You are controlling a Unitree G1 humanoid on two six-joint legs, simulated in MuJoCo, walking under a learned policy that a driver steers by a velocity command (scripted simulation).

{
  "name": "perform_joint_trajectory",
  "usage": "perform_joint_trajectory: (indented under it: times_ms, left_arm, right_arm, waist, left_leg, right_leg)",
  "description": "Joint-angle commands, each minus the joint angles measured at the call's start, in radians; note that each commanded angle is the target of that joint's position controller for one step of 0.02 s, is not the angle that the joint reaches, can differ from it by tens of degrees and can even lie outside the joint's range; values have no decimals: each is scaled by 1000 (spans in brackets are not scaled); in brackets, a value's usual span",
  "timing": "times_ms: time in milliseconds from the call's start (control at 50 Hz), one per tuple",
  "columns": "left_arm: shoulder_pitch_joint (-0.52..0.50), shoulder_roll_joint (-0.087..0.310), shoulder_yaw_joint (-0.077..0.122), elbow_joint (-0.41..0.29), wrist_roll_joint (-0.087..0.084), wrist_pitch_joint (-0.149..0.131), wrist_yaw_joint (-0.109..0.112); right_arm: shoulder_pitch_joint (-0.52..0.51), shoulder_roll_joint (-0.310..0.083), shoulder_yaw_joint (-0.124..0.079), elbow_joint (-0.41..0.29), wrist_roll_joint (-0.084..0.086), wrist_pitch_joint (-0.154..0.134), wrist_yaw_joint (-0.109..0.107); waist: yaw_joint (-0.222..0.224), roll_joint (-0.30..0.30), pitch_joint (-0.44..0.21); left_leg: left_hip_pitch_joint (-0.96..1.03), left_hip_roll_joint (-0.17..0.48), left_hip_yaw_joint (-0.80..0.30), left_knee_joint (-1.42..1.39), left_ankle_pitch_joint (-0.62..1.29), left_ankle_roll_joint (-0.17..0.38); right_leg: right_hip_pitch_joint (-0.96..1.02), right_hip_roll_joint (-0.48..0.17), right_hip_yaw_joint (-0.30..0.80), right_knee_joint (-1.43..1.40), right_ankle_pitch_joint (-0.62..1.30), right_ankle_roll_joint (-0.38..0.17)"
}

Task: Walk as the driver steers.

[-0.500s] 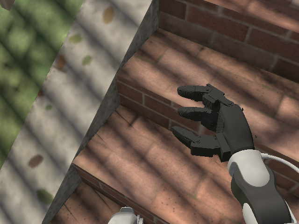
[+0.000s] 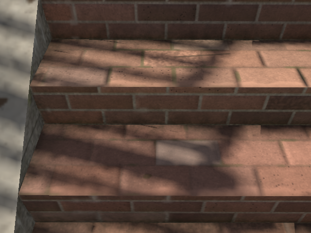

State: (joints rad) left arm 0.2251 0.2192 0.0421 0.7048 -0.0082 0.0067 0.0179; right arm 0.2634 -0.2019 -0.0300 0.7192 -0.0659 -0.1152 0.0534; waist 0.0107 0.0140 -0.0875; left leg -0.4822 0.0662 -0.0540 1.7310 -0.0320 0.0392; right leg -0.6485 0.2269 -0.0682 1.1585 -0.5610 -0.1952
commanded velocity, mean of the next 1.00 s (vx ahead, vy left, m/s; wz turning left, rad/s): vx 1.00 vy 0.00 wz -0.31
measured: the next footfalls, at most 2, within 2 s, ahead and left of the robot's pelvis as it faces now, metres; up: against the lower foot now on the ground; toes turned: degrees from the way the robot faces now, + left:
left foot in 0.22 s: +0.37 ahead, +0.13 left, +0.18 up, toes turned -13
right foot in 0.62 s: +0.63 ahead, -0.25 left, +0.36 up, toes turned -30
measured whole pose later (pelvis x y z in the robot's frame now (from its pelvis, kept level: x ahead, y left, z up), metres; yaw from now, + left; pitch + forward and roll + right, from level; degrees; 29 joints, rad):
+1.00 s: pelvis +0.79 -0.20 +0.49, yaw -17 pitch +5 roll +2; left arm 0.48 0.21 0.02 1.04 -0.05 -0.12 0.02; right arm -0.07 -0.09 0.05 0.53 0.00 -0.01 -0.02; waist 0.00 -0.02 -0.09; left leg -1.08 -0.06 0.12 1.58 -0.37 0.17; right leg 0.07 -0.08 -0.26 0.21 -0.04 -0.05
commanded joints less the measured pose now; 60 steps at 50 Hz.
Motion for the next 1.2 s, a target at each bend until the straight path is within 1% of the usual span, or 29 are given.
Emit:
perform_joint_trajectory:
  times_ms: [20, 120, 160, 180, 220, 240, 260, 280, 320, 360, 400, 520, 560, 600, 620, 640, 660, 720, 760, 860, 920, 980, 1000, 1020, 1040, 1060, 1080, 1140, 1200]
  left_arm:
    - [115, 122, 46, 50, 44, -63, 9]
    - [226, 95, 24, 172, 47, -130, -18]
    - [224, 120, 38, 163, 7, -106, 5]
    - [101, 100, 36, 119, -35, -101, 23]
    - [20, 299, 111, 43, -32, -155, 5]
    - [-61, 352, 144, 12, -35, -181, -14]
    - [-167, 253, 129, -35, 8, -212, -35]
    - [-293, 39, 70, -91, 49, -233, -62]
    - [-122, -8, 45, -153, 72, -181, -57]
    - [-204, -94, -3, -208, 91, -104, -39]
    - [-213, -155, -38, -217, 51, -61, -33]
    - [-529, -151, -81, -397, 36, -37, 7]
    - [-259, 21, -50, -251, 4, -35, -42]
    - [144, 58, -3, -224, 10, -11, -13]
    - [133, 172, 49, -201, 42, -7, -17]
    - [102, 293, 83, -161, 72, -31, -11]
    - [105, 243, 87, -173, 89, -37, -16]
    - [63, 101, 53, 78, 33, -104, -33]
    - [52, -55, 3, 137, 42, -119, -25]
    - [96, -46, -27, 289, 40, -150, -43]
    - [58, 64, -37, 237, -4, -156, -8]
    - [-38, 367, 50, 137, -72, -193, 24]
    - [-48, 355, 61, 102, -72, -178, 7]
    - [-70, 310, 62, 47, -56, -164, -16]
    - [-80, 173, 48, -1, 13, -153, -35]
    - [-42, 47, 14, -137, 75, -154, -64]
    - [-53, -3, -10, -210, 117, -162, -67]
    - [-248, -136, -82, -328, 111, -173, -32]
    - [-329, -121, -102, -368, 92, -135, 9]
  right_arm:
    - [-268, 83, 64, -323, -37, -43, -21]
    - [-532, 147, 113, -449, -36, 3, -74]
    - [-596, 113, 131, -515, -25, 27, -82]
    - [-408, 82, 110, -426, 8, 28, -81]
    - [-75, -54, 23, -357, 66, 47, -128]
    - [139, -118, -19, -291, 41, 59, -136]
    - [242, -217, -58, -196, 38, 39, -119]
    - [176, -204, -60, -125, 48, 41, -120]
    - [-86, -52, -37, -117, 17, 12, -104]
    - [-20, 86, -8, 49, 21, -17, -80]
    - [21, 110, 1, 166, 24, -39, -63]
    - [221, -16, -3, 352, 59, -52, -54]
    - [166, -147, -16, 227, 139, -56, -90]
    - [72, -466, -108, 140, 139, -114, -65]
    - [33, -369, -114, 103, 117, -115, -47]
    - [52, -198, -81, 25, 110, -101, 3]
    - [15, -145, -76, -26, 67, -95, -4]
    - [-84, 127, 15, -186, 16, -37, -42]
    - [22, 123, 24, -141, 37, 12, -30]
    - [-339, 209, 78, -296, 75, 82, -93]
    - [-255, 65, 56, -250, 72, 115, -74]
    - [134, -68, 3, -113, 71, 130, -83]
    - [189, -123, -17, -106, 59, 122, -85]
    - [178, -147, -36, -113, 68, 94, -77]
    - [39, -171, -67, -108, 83, 71, -48]
    - [-84, -228, -81, -97, 83, 83, -56]
    - [-68, -194, -67, -94, 93, 93, -78]
    - [95, -128, -47, 61, 43, 50, -72]
    - [103, -94, -27, 111, 40, 15, -55]
  waist:
    - [6, 10, 169]
    - [19, -28, 212]
    - [-1, 52, 165]
    - [-108, 60, 13]
    - [-272, -70, -315]
    - [-396, -33, -492]
    - [-418, 284, -501]
    - [-342, 427, -300]
    - [-62, 126, -187]
    - [-7, -67, 60]
    - [60, -49, 208]
    - [65, -5, 308]
    - [113, -98, -92]
    - [357, 184, -389]
    - [317, 109, -449]
    - [224, -313, -523]
    - [211, -95, -595]
    - [9, 42, -64]
    - [-70, 33, 27]
    - [-134, -12, 232]
    - [-178, -29, 124]
    - [-337, -188, -252]
    - [-341, -185, -304]
    - [-321, -134, -274]
    - [-222, 13, -122]
    - [-56, 303, -55]
    - [-41, 122, -108]
    - [-17, -45, 223]
    - [7, -78, 287]
  left_leg:
    - [-801, -106, -36, 664, -181, 24]
    - [-895, -48, 74, 569, -597, 37]
    - [-452, -29, 158, -89, -552, 41]
    - [134, -104, 246, -304, -401, 29]
    - [573, -101, 90, -415, -366, 44]
    - [603, -60, -96, -703, -596, 92]
    - [674, 40, -127, -840, -580, 115]
    - [624, 137, -413, -1106, -76, 201]
    - [520, 324, -724, -1251, -332, 246]
    - [346, 281, -444, -1300, -494, 155]
    - [264, 240, -128, -1411, -291, 49]
    - [235, 122, 293, -1738, 495, 31]
    - [17, 77, 270, -1680, 1298, 118]
    - [257, 197, 165, -1169, 1797, 139]
    - [268, 119, 85, -815, 1242, 86]
    - [-84, -180, 26, -98, -60, 18]
    - [-183, -197, -186, 321, -66, 38]
    - [-604, -72, -97, 549, -142, 96]
    - [-640, -71, -94, 534, -212, 107]
    - [-834, -104, 4, 492, -367, 155]
    - [-313, -110, 219, 72, -235, 136]
    - [118, -176, 298, -207, -360, 133]
    - [185, -211, 283, -359, -448, 133]
    - [245, -253, 177, -733, -447, 144]
    - [255, -222, -118, -1068, -330, 217]
    - [367, -75, -628, -1217, 182, 311]
    - [364, -28, -822, -1334, -172, 358]
    - [251, -36, -645, -1354, -113, 309]
    - [40, -60, -357, -1428, 253, 168]
  right_leg:
    - [380, -240, 866, -808, 208, -100]
    - [246, -222, 517, -907, 521, -74]
    - [55, -199, 420, -1149, 723, -82]
    - [-167, -148, 305, -1078, 1307, -65]
    - [-13, -266, 475, -716, 2100, -41]
    - [196, -271, 459, -363, 2151, -1]
    - [172, -114, 318, 149, 1507, 83]
    - [-125, 10, 243, 521, 524, 101]
    - [-402, -109, 234, 954, 462, 62]
    - [-582, -170, 273, 1117, 303, 17]
    - [-714, -203, 273, 1161, 184, 0]
    - [-622, -199, 33, 626, -72, -12]
    - [360, -87, -224, 209, 277, 30]
    - [704, -85, -52, -65, 262, 71]
    - [746, -134, 145, -274, 262, 31]
    - [883, -493, 711, -552, 594, -141]
    - [835, -547, 859, -652, 459, -131]
    - [533, -479, 523, -686, 368, -23]
    - [416, -459, 314, -744, 401, 27]
    - [191, -426, -20, -1047, 311, 147]
    - [87, -388, -224, -1245, 1040, 88]
    - [473, -494, -205, -770, 2448, 40]
    - [554, -515, -166, -538, 2481, 22]
    - [542, -476, -143, -200, 2203, 24]
    - [303, -325, -46, 226, 999, 86]
    - [-156, -123, 71, 735, 470, 180]
    - [-327, -137, 156, 1033, 416, 167]
    - [-721, -166, 137, 1261, 199, 139]
    - [-671, -198, 34, 1065, 1, 139]
Velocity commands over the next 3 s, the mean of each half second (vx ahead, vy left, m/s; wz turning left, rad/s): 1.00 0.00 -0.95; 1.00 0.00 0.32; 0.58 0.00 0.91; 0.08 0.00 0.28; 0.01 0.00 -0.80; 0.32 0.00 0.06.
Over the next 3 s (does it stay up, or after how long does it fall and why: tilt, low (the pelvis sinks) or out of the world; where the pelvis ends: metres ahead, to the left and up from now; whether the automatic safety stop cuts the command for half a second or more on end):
stays up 1.50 -0.26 1.00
